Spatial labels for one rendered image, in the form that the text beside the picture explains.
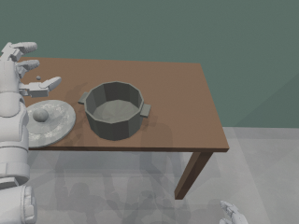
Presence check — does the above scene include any left robot hand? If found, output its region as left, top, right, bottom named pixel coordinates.
left=0, top=42, right=62, bottom=98

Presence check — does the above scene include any lid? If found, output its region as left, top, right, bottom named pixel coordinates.
left=26, top=100, right=76, bottom=148

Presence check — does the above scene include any left robot upper arm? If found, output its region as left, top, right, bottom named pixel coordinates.
left=0, top=185, right=37, bottom=224

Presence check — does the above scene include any table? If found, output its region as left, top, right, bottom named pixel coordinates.
left=0, top=56, right=230, bottom=200

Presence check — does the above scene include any robot left forearm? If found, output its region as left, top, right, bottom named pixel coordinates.
left=0, top=92, right=30, bottom=190

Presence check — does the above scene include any pot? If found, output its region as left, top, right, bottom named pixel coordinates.
left=78, top=80, right=151, bottom=141

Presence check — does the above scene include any knob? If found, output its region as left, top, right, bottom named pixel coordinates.
left=33, top=108, right=49, bottom=122

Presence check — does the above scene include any right robot hand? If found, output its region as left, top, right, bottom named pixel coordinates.
left=220, top=201, right=249, bottom=224

